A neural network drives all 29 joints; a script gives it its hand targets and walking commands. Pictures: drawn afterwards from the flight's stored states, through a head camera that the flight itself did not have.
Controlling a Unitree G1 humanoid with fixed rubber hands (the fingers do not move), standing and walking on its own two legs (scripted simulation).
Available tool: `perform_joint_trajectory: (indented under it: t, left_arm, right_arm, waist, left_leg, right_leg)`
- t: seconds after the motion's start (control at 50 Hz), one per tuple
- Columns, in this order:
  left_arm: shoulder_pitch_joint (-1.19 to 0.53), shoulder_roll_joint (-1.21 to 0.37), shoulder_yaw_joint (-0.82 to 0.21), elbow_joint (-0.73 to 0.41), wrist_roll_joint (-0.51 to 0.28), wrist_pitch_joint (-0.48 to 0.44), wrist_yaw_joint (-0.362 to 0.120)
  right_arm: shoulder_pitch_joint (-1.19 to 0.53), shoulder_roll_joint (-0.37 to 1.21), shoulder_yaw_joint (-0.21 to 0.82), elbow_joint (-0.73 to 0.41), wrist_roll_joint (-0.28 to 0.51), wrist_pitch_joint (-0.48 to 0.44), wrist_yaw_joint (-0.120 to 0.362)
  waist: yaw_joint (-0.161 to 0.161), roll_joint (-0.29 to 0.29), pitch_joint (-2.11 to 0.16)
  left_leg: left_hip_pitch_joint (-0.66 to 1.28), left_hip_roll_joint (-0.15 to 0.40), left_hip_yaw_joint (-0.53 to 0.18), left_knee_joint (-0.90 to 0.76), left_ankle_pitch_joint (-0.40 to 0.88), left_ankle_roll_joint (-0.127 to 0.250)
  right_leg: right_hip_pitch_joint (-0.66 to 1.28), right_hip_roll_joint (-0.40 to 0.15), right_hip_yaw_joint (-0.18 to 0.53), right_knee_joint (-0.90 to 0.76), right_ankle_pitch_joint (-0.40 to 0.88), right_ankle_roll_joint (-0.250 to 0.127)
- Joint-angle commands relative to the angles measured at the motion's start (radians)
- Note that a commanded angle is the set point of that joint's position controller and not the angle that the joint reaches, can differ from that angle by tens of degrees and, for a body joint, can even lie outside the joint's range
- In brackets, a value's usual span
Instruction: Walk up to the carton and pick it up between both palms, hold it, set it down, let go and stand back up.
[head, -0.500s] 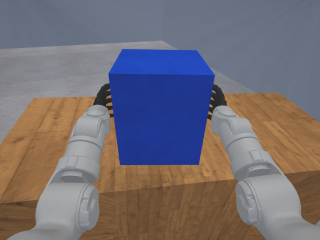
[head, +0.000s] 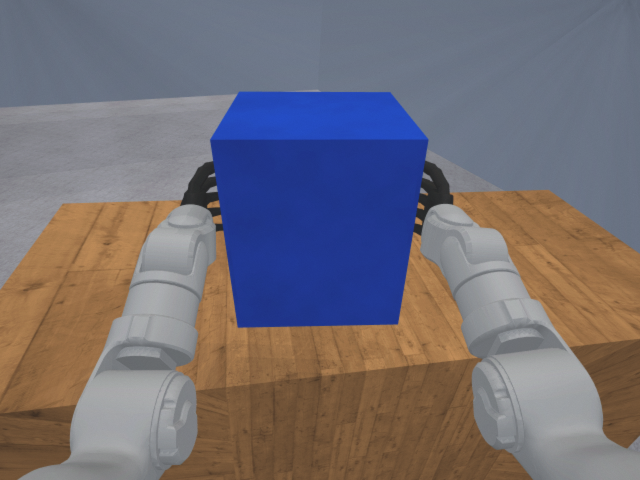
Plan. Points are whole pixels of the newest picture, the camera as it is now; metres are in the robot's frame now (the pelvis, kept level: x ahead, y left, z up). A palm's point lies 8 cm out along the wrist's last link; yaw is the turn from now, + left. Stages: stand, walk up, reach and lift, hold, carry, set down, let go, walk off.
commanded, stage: hold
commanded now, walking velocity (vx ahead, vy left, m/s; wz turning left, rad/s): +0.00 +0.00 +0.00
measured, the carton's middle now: (316, 205) +0.43 +0.00 +0.22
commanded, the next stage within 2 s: none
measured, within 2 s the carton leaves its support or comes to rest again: neither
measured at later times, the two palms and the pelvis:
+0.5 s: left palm (189, 217) +0.38 +0.15 +0.23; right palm (434, 215) +0.38 -0.14 +0.24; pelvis +0.00 +0.00 +0.00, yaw +0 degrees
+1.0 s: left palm (191, 216) +0.38 +0.15 +0.23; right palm (437, 216) +0.38 -0.15 +0.24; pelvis +0.00 +0.00 +0.00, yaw +0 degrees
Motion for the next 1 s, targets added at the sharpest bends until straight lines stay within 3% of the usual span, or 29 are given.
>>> perform_joint_trajectory:
  t: [0.0, 0.02, 0.04, 0.08, 0.12, 0.14, 0.16, 0.2, 0.24, 0.26, 0.28, 0.3, 0.32, 0.34, 0.4, 0.5, 0.54, 0.56, 0.58, 0.62, 0.66, 0.72, 0.76, 0.84, 0.86, 0.88, 0.92, 0.96, 0.98]
  left_arm:
    - [-0.832, -0.798, -0.365, -0.387, -0.12, -0.042, -0.123]
    - [-0.839, -0.763, -0.328, -0.333, -0.099, -0.033, -0.131]
    - [-0.822, -0.773, -0.32, -0.313, -0.1, -0.027, -0.141]
    - [-0.837, -0.764, -0.293, -0.285, -0.079, -0.012, -0.151]
    - [-0.887, -0.78, -0.318, -0.337, -0.103, -0.024, -0.146]
    - [-0.917, -0.786, -0.342, -0.38, -0.114, -0.03, -0.146]
    - [-0.943, -0.8, -0.353, -0.428, -0.127, -0.035, -0.142]
    - [-0.941, -0.8, -0.346, -0.395, -0.112, -0.026, -0.137]
    - [-0.891, -0.795, -0.337, -0.353, -0.102, -0.019, -0.138]
    - [-0.888, -0.779, -0.315, -0.341, -0.097, -0.012, -0.142]
    - [-0.871, -0.78, -0.309, -0.309, -0.096, -0.01, -0.146]
    - [-0.906, -0.779, -0.313, -0.361, -0.111, -0.016, -0.147]
    - [-0.891, -0.786, -0.317, -0.34, -0.112, -0.012, -0.144]
    - [-0.899, -0.777, -0.328, -0.37, -0.11, -0.014, -0.142]
    - [-0.938, -0.79, -0.362, -0.411, -0.139, -0.019, -0.137]
    - [-0.901, -0.78, -0.325, -0.366, -0.118, -0.006, -0.143]
    - [-0.906, -0.785, -0.354, -0.383, -0.131, -0.008, -0.145]
    - [-0.956, -0.8, -0.37, -0.45, -0.14, -0.016, -0.143]
    - [-0.928, -0.787, -0.355, -0.408, -0.134, -0.009, -0.137]
    - [-0.902, -0.792, -0.35, -0.4, -0.133, -0.005, -0.142]
    - [-0.932, -0.796, -0.362, -0.415, -0.13, -0.008, -0.139]
    - [-0.915, -0.78, -0.352, -0.41, -0.13, -0.005, -0.139]
    - [-0.91, -0.78, -0.323, -0.372, -0.109, -0.002, -0.14]
    - [-0.916, -0.779, -0.328, -0.378, -0.113, -0.003, -0.146]
    - [-0.931, -0.772, -0.328, -0.341, -0.116, -0.004, -0.145]
    - [-0.931, -0.774, -0.316, -0.351, -0.11, -0.001, -0.147]
    - [-0.9, -0.786, -0.347, -0.391, -0.127, -0.006, -0.141]
    - [-0.949, -0.788, -0.338, -0.397, -0.117, -0.008, -0.142]
    - [-0.914, -0.77, -0.311, -0.338, -0.106, -0.005, -0.14]
  right_arm:
    - [-0.848, 0.774, 0.306, -0.474, 0.164, -0.002, 0.144]
    - [-0.827, 0.753, 0.284, -0.395, 0.148, 0.013, 0.145]
    - [-0.853, 0.755, 0.283, -0.43, 0.145, 0.011, 0.144]
    - [-0.871, 0.746, 0.255, -0.378, 0.138, 0.015, 0.148]
    - [-0.882, 0.761, 0.249, -0.402, 0.138, 0.01, 0.152]
    - [-0.878, 0.768, 0.251, -0.393, 0.136, 0.012, 0.155]
    - [-0.897, 0.78, 0.259, -0.436, 0.152, 0.008, 0.155]
    - [-0.925, 0.783, 0.275, -0.434, 0.159, 0.011, 0.155]
    - [-0.888, 0.769, 0.276, -0.423, 0.149, 0.013, 0.151]
    - [-0.91, 0.775, 0.278, -0.428, 0.163, 0.017, 0.15]
    - [-0.917, 0.758, 0.272, -0.439, 0.154, 0.016, 0.153]
    - [-0.927, 0.791, 0.282, -0.442, 0.168, 0.016, 0.153]
    - [-0.903, 0.786, 0.272, -0.427, 0.158, 0.021, 0.149]
    - [-0.916, 0.791, 0.29, -0.443, 0.17, 0.021, 0.149]
    - [-0.926, 0.807, 0.296, -0.472, 0.17, 0.023, 0.145]
    - [-0.933, 0.808, 0.3, -0.478, 0.178, 0.029, 0.141]
    - [-0.929, 0.799, 0.296, -0.492, 0.176, 0.032, 0.138]
    - [-0.911, 0.8, 0.283, -0.473, 0.172, 0.034, 0.141]
    - [-0.925, 0.782, 0.277, -0.483, 0.176, 0.031, 0.143]
    - [-0.923, 0.799, 0.287, -0.479, 0.18, 0.033, 0.139]
    - [-0.889, 0.79, 0.274, -0.432, 0.166, 0.041, 0.141]
    - [-0.903, 0.788, 0.275, -0.464, 0.182, 0.036, 0.142]
    - [-0.923, 0.795, 0.289, -0.458, 0.17, 0.039, 0.144]
    - [-0.914, 0.802, 0.281, -0.441, 0.179, 0.035, 0.147]
    - [-0.947, 0.796, 0.28, -0.434, 0.17, 0.038, 0.146]
    - [-0.946, 0.797, 0.275, -0.446, 0.167, 0.037, 0.149]
    - [-0.919, 0.802, 0.284, -0.491, 0.172, 0.028, 0.148]
    - [-0.946, 0.801, 0.288, -0.467, 0.174, 0.027, 0.151]
    - [-0.92, 0.784, 0.268, -0.424, 0.163, 0.035, 0.152]
  waist:
    - [-0.009, 0.102, -0.311]
    - [-0.003, 0.076, -0.234]
    - [-0.001, 0.06, -0.234]
    - [-0.001, 0.069, -0.187]
    - [-0.002, 0.092, -0.238]
    - [-0.022, 0.098, -0.271]
    - [-0.012, 0.112, -0.313]
    - [0.0, 0.107, -0.288]
    - [-0.01, 0.104, -0.252]
    - [0.011, 0.086, -0.248]
    - [0.002, 0.076, -0.23]
    - [0.019, 0.068, -0.277]
    - [0.004, 0.079, -0.261]
    - [0.018, 0.075, -0.281]
    - [0.0, 0.088, -0.323]
    - [0.014, 0.062, -0.291]
    - [-0.008, 0.084, -0.306]
    - [-0.018, 0.107, -0.335]
    - [0.001, 0.108, -0.316]
    - [-0.006, 0.074, -0.319]
    - [-0.016, 0.103, -0.279]
    - [-0.012, 0.105, -0.319]
    - [0.01, 0.079, -0.286]
    - [-0.002, 0.102, -0.311]
    - [0.003, 0.067, -0.264]
    - [0.004, 0.084, -0.261]
    - [0.004, 0.099, -0.308]
    - [0.003, 0.098, -0.314]
    - [0.002, 0.092, -0.257]
  left_leg:
    - [0.21, -0.098, -0.065, -0.12, 0.213, -0.025]
    - [0.172, -0.1, -0.062, -0.14, 0.131, -0.018]
    - [0.162, -0.098, -0.059, -0.148, 0.115, -0.013]
    - [0.145, -0.093, -0.053, -0.162, 0.058, -0.009]
    - [0.157, -0.089, -0.055, -0.156, 0.087, -0.014]
    - [0.173, -0.092, -0.056, -0.154, 0.102, -0.018]
    - [0.185, -0.09, -0.062, -0.144, 0.123, -0.018]
    - [0.182, -0.091, -0.062, -0.143, 0.116, -0.018]
    - [0.178, -0.093, -0.061, -0.147, 0.115, -0.013]
    - [0.154, -0.094, -0.061, -0.155, 0.079, -0.006]
    - [0.142, -0.092, -0.059, -0.158, 0.067, -0.005]
    - [0.15, -0.092, -0.06, -0.154, 0.082, -0.003]
    - [0.158, -0.091, -0.058, -0.148, 0.099, -0.007]
    - [0.165, -0.096, -0.056, -0.149, 0.099, -0.004]
    - [0.179, -0.095, -0.059, -0.138, 0.122, -0.007]
    - [0.169, -0.097, -0.056, -0.143, 0.103, 0.0]
    - [0.179, -0.099, -0.061, -0.137, 0.132, -0.005]
    - [0.193, -0.093, -0.066, -0.132, 0.138, -0.017]
    - [0.178, -0.092, -0.064, -0.131, 0.124, -0.014]
    - [0.186, -0.093, -0.065, -0.129, 0.146, -0.01]
    - [0.169, -0.092, -0.065, -0.137, 0.124, -0.017]
    - [0.185, -0.089, -0.061, -0.126, 0.145, -0.022]
    - [0.159, -0.095, -0.059, -0.14, 0.106, -0.006]
    - [0.182, -0.095, -0.055, -0.135, 0.133, -0.016]
    - [0.15, -0.094, -0.057, -0.144, 0.068, -0.003]
    - [0.146, -0.092, -0.059, -0.148, 0.06, 0.001]
    - [0.176, -0.091, -0.059, -0.136, 0.131, -0.009]
    - [0.178, -0.091, -0.058, -0.138, 0.106, -0.009]
    - [0.154, -0.091, -0.061, -0.143, 0.086, -0.006]
  right_leg:
    - [0.208, 0.068, 0.003, -0.128, 0.214, 0.036]
    - [0.179, 0.067, 0.004, -0.143, 0.124, 0.035]
    - [0.191, 0.064, 0.001, -0.143, 0.121, 0.036]
    - [0.168, 0.058, -0.002, -0.151, 0.057, 0.035]
    - [0.169, 0.062, 0.004, -0.146, 0.077, 0.027]
    - [0.178, 0.061, 0.004, -0.142, 0.104, 0.029]
    - [0.184, 0.062, 0.002, -0.132, 0.122, 0.029]
    - [0.182, 0.064, -0.001, -0.136, 0.103, 0.032]
    - [0.184, 0.059, 0.0, -0.14, 0.11, 0.029]
    - [0.187, 0.063, -0.002, -0.143, 0.077, 0.032]
    - [0.174, 0.059, 0.0, -0.142, 0.072, 0.032]
    - [0.181, 0.065, 0.0, -0.137, 0.076, 0.032]
    - [0.177, 0.061, 0.008, -0.14, 0.093, 0.029]
    - [0.193, 0.059, 0.007, -0.14, 0.101, 0.034]
    - [0.198, 0.062, 0.013, -0.137, 0.126, 0.036]
    - [0.185, 0.061, 0.008, -0.142, 0.108, 0.039]
    - [0.203, 0.057, 0.011, -0.138, 0.15, 0.034]
    - [0.2, 0.06, 0.012, -0.131, 0.137, 0.029]
    - [0.188, 0.06, 0.011, -0.135, 0.125, 0.029]
    - [0.209, 0.061, 0.008, -0.132, 0.15, 0.032]
    - [0.189, 0.063, 0.009, -0.139, 0.122, 0.027]
    - [0.193, 0.064, 0.006, -0.133, 0.135, 0.03]
    - [0.198, 0.057, 0.007, -0.14, 0.105, 0.032]
    - [0.198, 0.059, 0.01, -0.133, 0.13, 0.031]
    - [0.176, 0.054, 0.012, -0.145, 0.069, 0.036]
    - [0.174, 0.054, 0.008, -0.145, 0.063, 0.033]
    - [0.197, 0.057, 0.011, -0.133, 0.131, 0.028]
    - [0.193, 0.056, 0.007, -0.135, 0.098, 0.03]
    - [0.163, 0.057, 0.006, -0.145, 0.079, 0.028]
